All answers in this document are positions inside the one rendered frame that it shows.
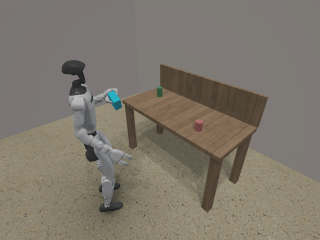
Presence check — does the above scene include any right robot shin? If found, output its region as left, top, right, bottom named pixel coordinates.
left=102, top=179, right=115, bottom=208

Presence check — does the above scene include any right robot forearm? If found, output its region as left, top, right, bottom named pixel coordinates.
left=76, top=131, right=113, bottom=156

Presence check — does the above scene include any robot right hand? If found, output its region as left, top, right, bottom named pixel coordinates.
left=109, top=149, right=133, bottom=166

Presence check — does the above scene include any left robot forearm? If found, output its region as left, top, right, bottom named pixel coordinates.
left=93, top=94, right=105, bottom=105

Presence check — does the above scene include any table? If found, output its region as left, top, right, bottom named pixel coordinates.
left=122, top=64, right=268, bottom=213

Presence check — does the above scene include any sponge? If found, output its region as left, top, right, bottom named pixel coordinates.
left=107, top=90, right=122, bottom=111

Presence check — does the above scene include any robot left hand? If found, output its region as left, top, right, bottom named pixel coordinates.
left=103, top=88, right=119, bottom=104

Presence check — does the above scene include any humanoid robot torso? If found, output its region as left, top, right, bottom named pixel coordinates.
left=68, top=85, right=100, bottom=151

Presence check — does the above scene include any right robot upper arm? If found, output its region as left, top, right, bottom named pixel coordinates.
left=71, top=96, right=88, bottom=139

